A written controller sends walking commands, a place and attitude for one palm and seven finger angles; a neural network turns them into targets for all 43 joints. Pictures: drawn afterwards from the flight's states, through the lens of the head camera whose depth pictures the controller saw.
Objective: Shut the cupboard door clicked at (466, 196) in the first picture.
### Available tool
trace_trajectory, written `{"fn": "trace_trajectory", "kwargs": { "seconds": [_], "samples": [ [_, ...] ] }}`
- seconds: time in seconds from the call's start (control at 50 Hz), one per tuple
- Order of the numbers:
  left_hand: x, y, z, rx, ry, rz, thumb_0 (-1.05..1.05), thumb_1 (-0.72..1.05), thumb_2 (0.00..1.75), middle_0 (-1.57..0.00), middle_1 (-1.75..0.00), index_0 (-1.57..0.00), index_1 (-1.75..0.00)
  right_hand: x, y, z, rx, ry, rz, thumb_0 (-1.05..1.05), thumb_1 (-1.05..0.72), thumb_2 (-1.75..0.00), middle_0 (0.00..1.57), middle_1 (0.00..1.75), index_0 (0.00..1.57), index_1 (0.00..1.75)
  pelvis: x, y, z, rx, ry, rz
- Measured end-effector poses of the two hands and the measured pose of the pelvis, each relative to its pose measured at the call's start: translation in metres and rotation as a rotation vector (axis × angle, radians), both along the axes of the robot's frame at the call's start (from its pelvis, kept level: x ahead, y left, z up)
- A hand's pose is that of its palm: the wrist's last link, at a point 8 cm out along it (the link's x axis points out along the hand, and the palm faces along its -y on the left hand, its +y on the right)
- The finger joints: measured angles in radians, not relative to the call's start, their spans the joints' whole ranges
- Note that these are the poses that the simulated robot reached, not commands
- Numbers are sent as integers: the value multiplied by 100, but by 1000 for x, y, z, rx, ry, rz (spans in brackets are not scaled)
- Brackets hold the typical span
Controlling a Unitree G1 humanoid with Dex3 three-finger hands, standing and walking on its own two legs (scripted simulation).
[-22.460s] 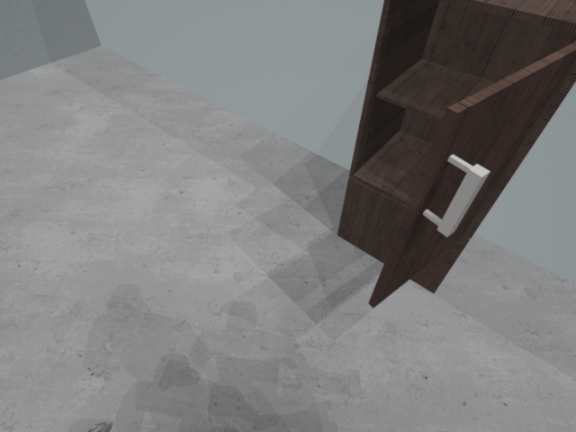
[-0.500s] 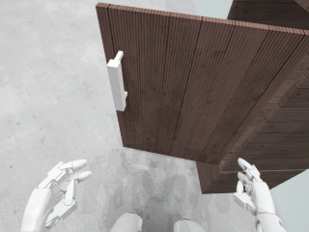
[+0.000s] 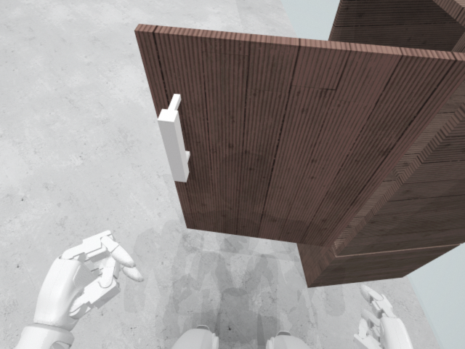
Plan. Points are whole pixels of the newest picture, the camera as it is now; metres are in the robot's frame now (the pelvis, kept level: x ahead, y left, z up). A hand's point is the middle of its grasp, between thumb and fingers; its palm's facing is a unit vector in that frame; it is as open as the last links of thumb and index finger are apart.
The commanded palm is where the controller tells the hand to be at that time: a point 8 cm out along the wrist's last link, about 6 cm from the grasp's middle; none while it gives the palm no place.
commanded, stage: raise the hand and make a fist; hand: left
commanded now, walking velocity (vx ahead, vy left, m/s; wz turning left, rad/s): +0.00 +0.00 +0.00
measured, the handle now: (178, 140) +0.43 +0.13 +0.11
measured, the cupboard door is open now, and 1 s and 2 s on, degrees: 76 76 76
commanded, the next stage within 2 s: bring the fist close to the handle in 0.90 s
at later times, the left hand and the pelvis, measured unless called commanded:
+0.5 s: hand (88, 259) +0.22 +0.21 +0.11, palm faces -0.05 -1.00 -0.05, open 3.1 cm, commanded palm +0.19 +0.26 +0.12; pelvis +0.00 +0.02 +0.02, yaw +1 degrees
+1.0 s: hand (103, 263) +0.21 +0.19 +0.11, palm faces -0.05 -1.00 -0.05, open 3.1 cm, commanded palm +0.19 +0.24 +0.12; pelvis -0.01 +0.00 +0.03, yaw +1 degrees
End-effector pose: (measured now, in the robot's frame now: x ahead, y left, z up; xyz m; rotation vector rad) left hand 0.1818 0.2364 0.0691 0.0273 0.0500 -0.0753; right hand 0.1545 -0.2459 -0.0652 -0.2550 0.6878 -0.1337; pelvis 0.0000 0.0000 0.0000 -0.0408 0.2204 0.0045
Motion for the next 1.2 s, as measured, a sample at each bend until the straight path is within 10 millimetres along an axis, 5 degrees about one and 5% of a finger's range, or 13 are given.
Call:
{"fn": "trace_trajectory", "kwargs": {
  "seconds": [0.22, 0.38, 0.82, 1.06, 1.2],
  "samples": [
    [5, 14, 25, 12, -52, 24, 2, 90, 90, -116, -135, -116, -135, 25, 35, 29, 39, -110, 65, 1, -91, -90, 20, 30, 20, 30, 0, 13, 12, -12, -44, 6],
    [9, 21, 36, 22, -52, 24, 2, 90, 90, -126, -146, -126, -146, 26, 53, 34, 69, -116, 110, 1, -90, -90, 21, 30, 20, 30, -2, 16, 19, -14, -74, 13],
    [18, 12, 47, 19, -47, 22, 2, 90, 90, -130, -150, -129, -150, 3, 16, 38, 30, -82, 61, 1, -91, -90, 20, 30, 20, 30, -3, 4, 29, 4, -107, 7],
    [14, 3, 47, 24, -48, 23, 2, 90, 90, -130, -150, -130, -150, 8, 15, 34, 54, -101, 73, 1, -91, -90, 20, 30, 20, 30, -6, -5, 27, 8, -111, 12],
    [29, -10, 47, 11, -64, 6, 2, 90, 90, -130, -150, -130, -150, 8, 14, 29, 57, -87, 80, 1, -91, -90, 20, 30, 20, 30, -8, -7, 26, 11, -109, 18]
  ]
}}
